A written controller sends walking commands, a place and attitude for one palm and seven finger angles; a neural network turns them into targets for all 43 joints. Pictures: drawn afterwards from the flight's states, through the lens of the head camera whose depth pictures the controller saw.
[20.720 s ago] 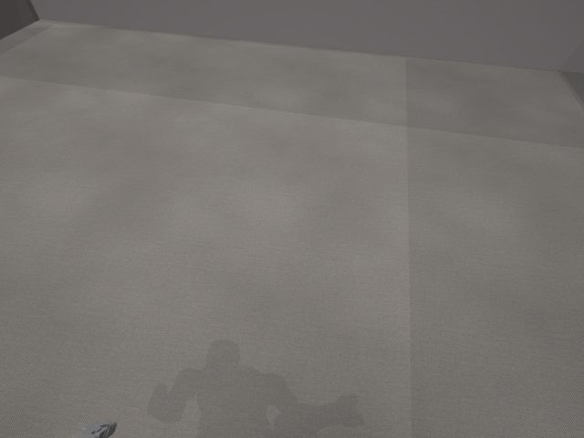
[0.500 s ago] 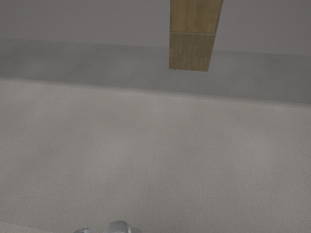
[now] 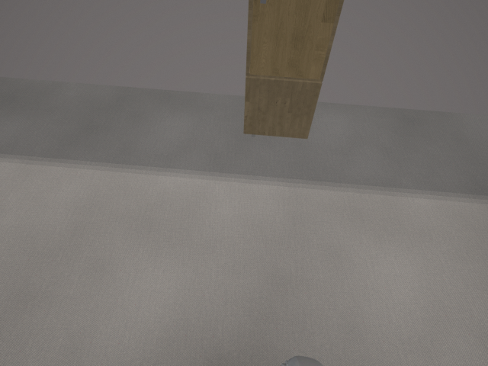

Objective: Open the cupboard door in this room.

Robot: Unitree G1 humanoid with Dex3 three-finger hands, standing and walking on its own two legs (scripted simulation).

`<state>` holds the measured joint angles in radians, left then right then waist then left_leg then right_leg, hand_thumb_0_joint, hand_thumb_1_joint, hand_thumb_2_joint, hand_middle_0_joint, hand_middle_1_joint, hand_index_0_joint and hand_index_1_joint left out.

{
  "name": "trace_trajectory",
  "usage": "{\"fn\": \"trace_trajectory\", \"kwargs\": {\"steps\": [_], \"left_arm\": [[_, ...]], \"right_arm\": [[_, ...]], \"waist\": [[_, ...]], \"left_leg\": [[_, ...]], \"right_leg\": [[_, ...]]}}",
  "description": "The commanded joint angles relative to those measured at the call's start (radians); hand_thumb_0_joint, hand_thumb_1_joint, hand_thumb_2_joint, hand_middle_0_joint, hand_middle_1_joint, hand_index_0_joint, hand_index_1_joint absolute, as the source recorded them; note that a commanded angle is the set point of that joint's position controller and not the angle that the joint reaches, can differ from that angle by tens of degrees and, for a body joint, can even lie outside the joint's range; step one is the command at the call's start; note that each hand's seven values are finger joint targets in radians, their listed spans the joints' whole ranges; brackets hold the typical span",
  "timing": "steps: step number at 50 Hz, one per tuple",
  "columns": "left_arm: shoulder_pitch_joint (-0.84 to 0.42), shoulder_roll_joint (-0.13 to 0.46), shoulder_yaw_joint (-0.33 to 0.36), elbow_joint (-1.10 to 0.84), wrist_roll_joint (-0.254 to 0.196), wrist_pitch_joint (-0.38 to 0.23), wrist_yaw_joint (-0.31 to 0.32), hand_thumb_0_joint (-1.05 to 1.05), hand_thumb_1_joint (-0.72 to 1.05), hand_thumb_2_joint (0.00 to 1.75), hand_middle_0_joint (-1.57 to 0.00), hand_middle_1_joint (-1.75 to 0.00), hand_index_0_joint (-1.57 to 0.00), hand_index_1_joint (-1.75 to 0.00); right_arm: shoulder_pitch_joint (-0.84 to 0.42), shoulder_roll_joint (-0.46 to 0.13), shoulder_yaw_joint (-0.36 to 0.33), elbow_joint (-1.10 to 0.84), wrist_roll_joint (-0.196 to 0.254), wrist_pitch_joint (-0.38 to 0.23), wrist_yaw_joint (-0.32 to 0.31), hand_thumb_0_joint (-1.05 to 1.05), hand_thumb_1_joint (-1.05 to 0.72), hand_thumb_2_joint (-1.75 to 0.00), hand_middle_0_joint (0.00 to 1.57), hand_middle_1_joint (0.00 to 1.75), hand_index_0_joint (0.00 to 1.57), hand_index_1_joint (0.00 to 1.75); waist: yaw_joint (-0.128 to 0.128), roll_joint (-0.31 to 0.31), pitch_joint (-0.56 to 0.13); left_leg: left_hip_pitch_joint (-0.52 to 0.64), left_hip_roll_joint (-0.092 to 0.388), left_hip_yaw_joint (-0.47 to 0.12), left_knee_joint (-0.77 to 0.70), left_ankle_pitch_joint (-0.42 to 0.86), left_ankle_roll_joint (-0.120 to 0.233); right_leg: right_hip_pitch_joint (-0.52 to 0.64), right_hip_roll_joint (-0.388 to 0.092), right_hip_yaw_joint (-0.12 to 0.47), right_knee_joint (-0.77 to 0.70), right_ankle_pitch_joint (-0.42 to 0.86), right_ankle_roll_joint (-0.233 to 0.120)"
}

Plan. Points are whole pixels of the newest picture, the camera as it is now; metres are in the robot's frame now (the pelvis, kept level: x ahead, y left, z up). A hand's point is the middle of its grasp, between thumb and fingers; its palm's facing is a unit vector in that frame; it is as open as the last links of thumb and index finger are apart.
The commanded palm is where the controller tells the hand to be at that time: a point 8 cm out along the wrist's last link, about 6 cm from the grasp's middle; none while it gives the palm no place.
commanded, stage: turn or walk to find it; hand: left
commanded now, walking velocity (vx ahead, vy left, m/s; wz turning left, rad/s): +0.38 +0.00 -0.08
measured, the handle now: out of the picture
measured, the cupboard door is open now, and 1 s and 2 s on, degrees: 0 0 0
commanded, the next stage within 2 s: stand and wait in 0.60 s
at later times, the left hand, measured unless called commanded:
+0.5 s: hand (193, 301) +0.26 +0.12 -0.16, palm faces +0.02 -0.97 -0.25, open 7.1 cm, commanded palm none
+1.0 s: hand (193, 226) +0.45 +0.16 -0.18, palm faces +0.01 -0.98 -0.20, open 7.3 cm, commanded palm none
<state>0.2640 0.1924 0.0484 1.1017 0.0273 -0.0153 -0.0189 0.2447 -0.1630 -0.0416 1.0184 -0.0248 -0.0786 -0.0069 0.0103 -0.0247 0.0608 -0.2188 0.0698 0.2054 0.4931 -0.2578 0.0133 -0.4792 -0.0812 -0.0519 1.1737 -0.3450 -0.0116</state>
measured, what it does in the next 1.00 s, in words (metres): walks ahead: right foot, then left foot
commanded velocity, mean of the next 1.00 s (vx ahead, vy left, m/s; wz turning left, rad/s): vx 0.22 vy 0.00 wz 0.00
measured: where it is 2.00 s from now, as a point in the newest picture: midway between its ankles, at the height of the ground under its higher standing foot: (258, 304)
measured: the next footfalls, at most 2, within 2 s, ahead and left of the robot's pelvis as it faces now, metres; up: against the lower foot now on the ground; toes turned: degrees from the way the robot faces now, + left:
right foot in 0.24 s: +0.24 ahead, -0.16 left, +0.00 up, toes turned -12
left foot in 0.74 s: +0.49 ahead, +0.07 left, +0.00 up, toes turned +9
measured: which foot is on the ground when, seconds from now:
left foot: down 0.00-0.24, up 0.26-0.72, down 0.74-1.00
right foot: up 0.00-0.22, down 0.24-0.74, up 0.76-1.00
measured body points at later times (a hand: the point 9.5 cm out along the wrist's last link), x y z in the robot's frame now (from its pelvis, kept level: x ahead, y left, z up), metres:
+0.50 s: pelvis +0.23 -0.07 +0.01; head +0.24 -0.09 +0.45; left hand +0.26 +0.17 -0.14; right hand +0.26 -0.31 -0.16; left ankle +0.26 +0.08 -0.66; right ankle +0.20 -0.15 -0.74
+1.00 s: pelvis +0.41 -0.02 +0.00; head +0.43 -0.01 +0.45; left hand +0.45 +0.21 -0.16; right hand +0.47 -0.26 -0.15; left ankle +0.45 +0.06 -0.74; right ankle +0.43 -0.17 -0.70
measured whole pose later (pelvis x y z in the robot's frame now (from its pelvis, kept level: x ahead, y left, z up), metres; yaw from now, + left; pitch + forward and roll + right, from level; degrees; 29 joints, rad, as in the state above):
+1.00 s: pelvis +0.41 -0.02 +0.00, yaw -1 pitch -2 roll +0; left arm 0.21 0.17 0.02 1.09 0.02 -0.01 0.04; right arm 0.19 -0.17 -0.04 1.06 -0.01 -0.04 -0.02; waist 0.01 -0.03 0.06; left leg -0.24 0.03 0.19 0.47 -0.21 0.06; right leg -0.41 -0.11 -0.06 0.87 -0.36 0.05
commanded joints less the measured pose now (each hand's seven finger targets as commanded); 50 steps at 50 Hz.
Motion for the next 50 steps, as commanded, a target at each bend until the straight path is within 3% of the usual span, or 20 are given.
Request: {"fn": "trace_trajectory", "kwargs": {"steps": [1,8,9,11,12,13,14,16,19,26,30,32,34,35,36,37,38,40,43,50], "left_arm": [[-0.043,0.010,0.014,-0.104,0.000,-0.002,-0.012,0.00,0.90,0.90,-0.20,-0.30,-0.20,-0.30],[-0.146,0.019,0.016,-0.142,0.001,-0.015,-0.018,0.00,0.90,0.90,-0.20,-0.30,-0.20,-0.30],[-0.126,0.029,0.019,-0.134,0.001,-0.019,-0.016,0.00,0.90,0.90,-0.20,-0.30,-0.20,-0.30],[0.111,0.097,0.036,-0.058,0.006,-0.035,-0.008,0.00,0.90,0.90,-0.20,-0.30,-0.20,-0.30],[0.256,0.209,0.063,-0.014,0.011,-0.051,0.007,0.00,0.90,0.90,-0.20,-0.30,-0.20,-0.30],[0.304,0.293,0.080,0.005,-0.009,-0.056,0.015,0.00,0.90,0.90,-0.20,-0.30,-0.20,-0.30],[0.241,0.263,0.074,-0.006,-0.014,-0.052,0.024,0.00,0.90,0.90,-0.20,-0.30,-0.20,-0.30],[0.078,0.160,0.041,-0.050,-0.014,-0.055,0.024,0.00,0.90,0.90,-0.20,-0.30,-0.20,-0.30],[0.019,0.086,0.015,-0.052,-0.007,-0.071,0.025,0.00,0.90,0.90,-0.20,-0.30,-0.20,-0.30],[0.082,0.089,0.005,-0.027,-0.006,-0.090,0.031,0.00,0.90,0.90,-0.20,-0.30,-0.20,-0.30],[0.124,0.115,0.005,-0.002,-0.005,-0.084,0.034,0.00,0.90,0.90,-0.20,-0.30,-0.20,-0.30],[0.151,0.115,0.002,0.016,-0.006,-0.075,0.038,0.00,0.90,0.90,-0.20,-0.30,-0.20,-0.30],[0.133,0.129,0.003,0.023,-0.008,-0.071,0.042,0.00,0.90,0.90,-0.20,-0.30,-0.20,-0.30],[0.132,0.127,0.001,0.017,-0.014,-0.068,0.044,0.00,0.90,0.90,-0.20,-0.30,-0.20,-0.30],[0.169,0.091,-0.003,0.005,-0.025,-0.065,0.042,0.00,0.90,0.90,-0.20,-0.30,-0.20,-0.30],[0.194,0.046,-0.016,-0.008,-0.031,-0.069,0.038,0.00,0.90,0.90,-0.20,-0.30,-0.20,-0.30],[0.177,0.049,-0.018,-0.012,-0.029,-0.059,0.050,0.00,0.90,0.90,-0.20,-0.30,-0.20,-0.30],[0.063,0.038,-0.015,-0.017,-0.020,-0.048,0.044,0.00,0.90,0.90,-0.20,-0.30,-0.20,-0.30],[0.118,-0.016,-0.021,0.008,-0.016,-0.015,0.038,0.00,0.90,0.90,-0.20,-0.30,-0.20,-0.30],[0.073,-0.028,-0.028,-0.015,-0.007,0.020,0.044,0.00,0.90,0.90,-0.20,-0.30,-0.20,-0.30]], "right_arm": [[0.100,-0.131,-0.034,0.010,0.001,-0.011,-0.004,0.00,-0.90,-0.90,0.20,0.30,0.20,0.30],[0.145,-0.153,-0.051,0.050,-0.005,0.005,0.000,0.00,-0.90,-0.90,0.20,0.30,0.20,0.30],[0.148,-0.150,-0.050,0.055,-0.006,0.009,0.001,0.00,-0.90,-0.90,0.20,0.30,0.20,0.30],[0.134,-0.141,-0.045,0.060,0.001,0.013,0.005,0.00,-0.90,-0.90,0.20,0.30,0.20,0.30],[0.155,-0.081,-0.032,0.044,0.012,0.008,0.015,0.00,-0.90,-0.90,0.20,0.30,0.20,0.30],[0.127,-0.060,-0.018,-0.003,0.018,0.015,0.015,0.00,-0.90,-0.90,0.20,0.30,0.20,0.30],[0.063,-0.088,-0.026,-0.007,0.019,0.021,0.011,0.00,-0.90,-0.90,0.20,0.30,0.20,0.30],[0.015,-0.072,-0.031,0.004,0.009,0.019,0.012,0.00,-0.90,-0.90,0.20,0.30,0.20,0.30],[0.102,-0.036,-0.027,0.041,-0.002,0.047,0.020,0.00,-0.90,-0.90,0.20,0.30,0.20,0.30],[-0.080,-0.042,-0.022,-0.041,0.000,0.052,0.044,0.00,-0.90,-0.90,0.20,0.30,0.20,0.30],[-0.192,-0.050,-0.010,-0.084,0.002,0.043,0.054,0.00,-0.90,-0.90,0.20,0.30,0.20,0.30],[-0.217,-0.057,-0.006,-0.088,0.002,0.038,0.048,0.00,-0.90,-0.90,0.20,0.30,0.20,0.30],[-0.078,-0.088,-0.011,-0.048,-0.002,0.030,0.031,0.00,-0.90,-0.90,0.20,0.30,0.20,0.30],[0.066,-0.129,-0.020,-0.004,-0.008,0.024,0.023,0.00,-0.90,-0.90,0.20,0.30,0.20,0.30],[0.200,-0.227,-0.039,0.027,-0.016,0.018,0.011,0.00,-0.90,-0.90,0.20,0.30,0.20,0.30],[0.265,-0.285,-0.051,0.050,-0.001,0.027,0.005,0.00,-0.90,-0.90,0.20,0.30,0.20,0.30],[0.205,-0.278,-0.038,0.045,0.014,0.027,-0.004,0.00,-0.90,-0.90,0.20,0.30,0.20,0.30],[0.081,-0.192,-0.027,0.013,0.008,0.025,-0.013,0.00,-0.90,-0.90,0.20,0.30,0.20,0.30],[-0.011,-0.119,-0.002,0.011,0.012,0.015,-0.015,0.00,-0.90,-0.90,0.20,0.30,0.20,0.30],[-0.030,-0.105,-0.013,0.020,0.005,0.039,-0.014,0.00,-0.90,-0.90,0.20,0.30,0.20,0.30]], "waist": [[-0.005,0.140,0.015],[-0.019,0.129,0.029],[-0.005,0.119,0.028],[0.109,0.009,-0.091],[0.156,-0.228,-0.197],[0.139,-0.364,-0.227],[0.134,-0.294,-0.182],[0.060,-0.036,-0.039],[-0.016,-0.087,-0.019],[-0.007,-0.086,0.043],[0.020,-0.078,0.070],[0.027,-0.086,0.066],[-0.045,-0.063,-0.013],[-0.099,-0.010,-0.117],[-0.132,0.167,-0.260],[-0.127,0.300,-0.323],[-0.097,0.267,-0.351],[-0.076,0.175,-0.134],[0.000,0.144,-0.102],[0.015,0.148,-0.030]], "left_leg": [[0.008,0.256,-0.175,-0.328,0.095,0.112],[0.044,0.250,-0.116,-0.244,0.095,0.094],[0.022,0.239,-0.111,-0.201,0.112,0.077],[-0.031,0.152,-0.021,0.120,0.238,0.020],[-0.242,0.067,0.025,0.445,0.013,-0.015],[-0.439,-0.019,-0.069,0.689,-0.334,-0.031],[-0.477,0.026,-0.178,0.811,-0.284,-0.018],[-0.475,0.098,-0.207,0.812,-0.085,-0.017],[-0.364,0.103,-0.174,0.708,0.015,-0.041],[-0.431,0.100,-0.129,0.420,0.098,-0.062],[-0.375,0.070,-0.095,0.227,0.099,-0.036],[-0.318,0.040,-0.071,0.168,0.067,-0.018],[-0.108,-0.011,-0.045,0.074,0.101,0.000],[0.119,-0.001,-0.060,0.007,0.271,0.016],[0.395,0.206,-0.282,0.028,0.597,0.090],[0.494,0.397,-0.464,-0.006,0.941,0.208],[0.447,0.423,-0.463,-0.042,0.897,0.229],[0.199,0.356,-0.383,-0.109,0.743,0.206],[0.029,0.249,-0.191,-0.158,0.677,0.134],[-0.113,0.207,-0.199,-0.229,0.238,0.129]], "right_leg": [[-0.090,-0.074,0.018,-0.144,0.103,0.029],[0.079,-0.024,-0.078,-0.514,0.147,0.029],[0.148,-0.007,-0.097,-0.559,0.153,0.021],[0.458,0.021,-0.100,-0.664,0.154,-0.006],[0.668,-0.210,0.197,-0.759,0.073,-0.075],[0.737,-0.382,0.534,-0.890,0.128,-0.148],[0.656,-0.397,0.525,-0.919,0.127,-0.156],[0.447,-0.319,0.329,-0.914,0.106,-0.135],[0.302,-0.221,0.126,-0.960,0.192,-0.093],[0.366,-0.199,0.019,-0.983,0.361,-0.120],[0.441,-0.210,0.014,-0.970,0.420,-0.117],[0.477,-0.207,0.004,-0.911,0.589,-0.110],[0.471,-0.183,-0.043,-0.714,0.807,-0.079],[0.399,-0.135,-0.081,-0.521,0.764,-0.033],[0.188,-0.023,-0.127,-0.280,0.387,0.020],[0.043,0.069,-0.093,-0.008,-0.280,0.026],[0.002,0.041,0.014,0.087,-0.299,0.021],[-0.054,-0.028,0.044,0.090,-0.188,0.037],[0.091,-0.046,0.022,-0.113,-0.096,0.056],[0.233,-0.020,-0.020,-0.426,0.029,0.064]]}}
